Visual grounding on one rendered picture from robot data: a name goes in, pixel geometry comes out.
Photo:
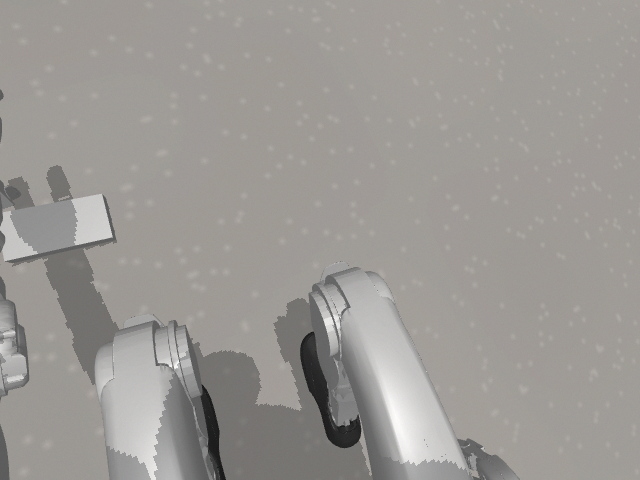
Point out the small box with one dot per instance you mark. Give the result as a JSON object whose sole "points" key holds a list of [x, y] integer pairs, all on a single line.
{"points": [[48, 229]]}

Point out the left robot foot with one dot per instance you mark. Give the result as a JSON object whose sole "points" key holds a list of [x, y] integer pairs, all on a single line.
{"points": [[213, 434]]}

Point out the right robot hand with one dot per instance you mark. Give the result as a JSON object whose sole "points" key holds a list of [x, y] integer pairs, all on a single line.
{"points": [[488, 467]]}

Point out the left robot arm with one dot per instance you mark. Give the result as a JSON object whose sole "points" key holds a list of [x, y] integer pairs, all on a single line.
{"points": [[14, 368]]}

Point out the right robot foot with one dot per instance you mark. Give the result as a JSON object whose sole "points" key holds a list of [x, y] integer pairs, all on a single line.
{"points": [[343, 437]]}

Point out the left robot hand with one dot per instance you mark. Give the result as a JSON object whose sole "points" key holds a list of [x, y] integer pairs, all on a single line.
{"points": [[9, 193]]}

